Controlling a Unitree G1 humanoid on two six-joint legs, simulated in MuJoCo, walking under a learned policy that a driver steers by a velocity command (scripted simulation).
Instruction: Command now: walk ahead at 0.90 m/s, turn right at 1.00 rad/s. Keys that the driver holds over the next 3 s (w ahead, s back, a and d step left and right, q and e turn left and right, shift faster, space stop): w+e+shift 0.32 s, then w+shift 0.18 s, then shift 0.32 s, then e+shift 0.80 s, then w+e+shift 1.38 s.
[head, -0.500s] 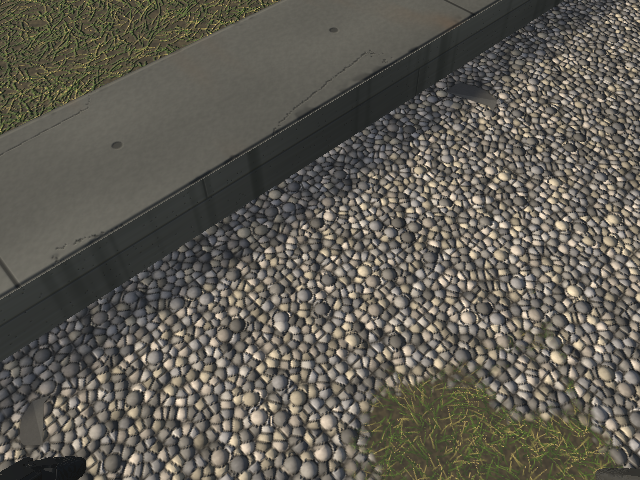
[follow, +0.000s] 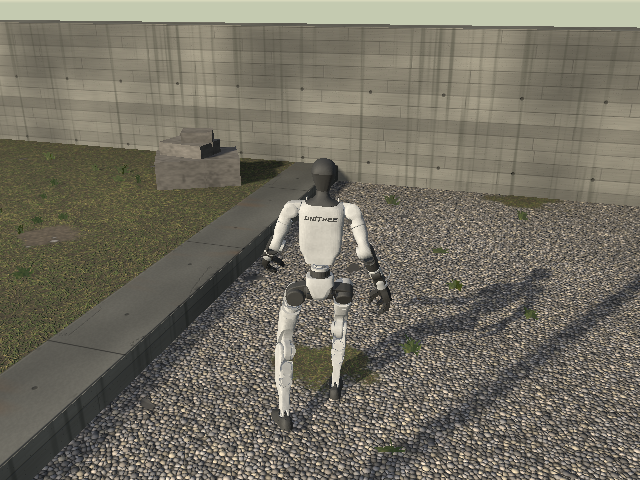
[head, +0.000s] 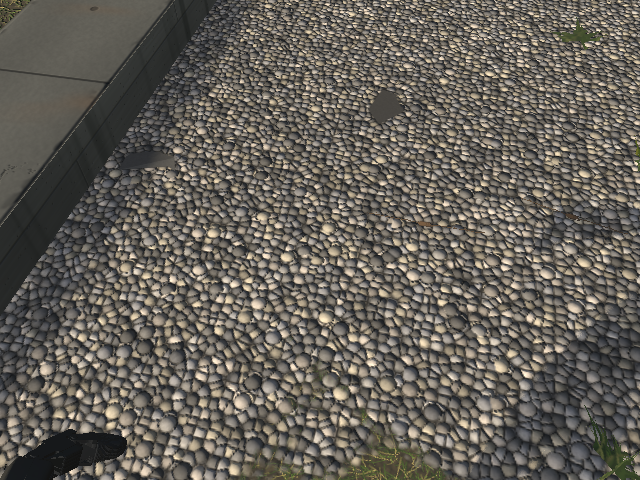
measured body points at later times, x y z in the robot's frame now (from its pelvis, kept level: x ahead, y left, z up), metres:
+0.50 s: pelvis +0.44 -0.09 +0.02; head +0.47 -0.10 +0.46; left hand +0.63 +0.16 -0.10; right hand +0.46 -0.41 -0.08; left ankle +0.55 -0.01 -0.70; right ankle +0.22 -0.10 -0.58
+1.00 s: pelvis +0.74 -0.26 +0.03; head +0.78 -0.30 +0.48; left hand +1.00 -0.10 -0.07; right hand +0.74 -0.59 -0.07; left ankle +0.83 -0.11 -0.63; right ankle +0.78 -0.36 -0.70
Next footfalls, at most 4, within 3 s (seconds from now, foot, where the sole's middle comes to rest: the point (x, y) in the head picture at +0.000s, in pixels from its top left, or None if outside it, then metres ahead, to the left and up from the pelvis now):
0.40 left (341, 428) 0.59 -0.02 -0.74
0.78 right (484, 322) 0.82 -0.38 -0.74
1.26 left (421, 271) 0.98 -0.26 -0.74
1.72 right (482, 357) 0.73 -0.35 -0.74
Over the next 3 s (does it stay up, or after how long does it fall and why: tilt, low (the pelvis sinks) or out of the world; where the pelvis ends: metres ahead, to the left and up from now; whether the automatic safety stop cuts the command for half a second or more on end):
stays up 0.53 -1.21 0.01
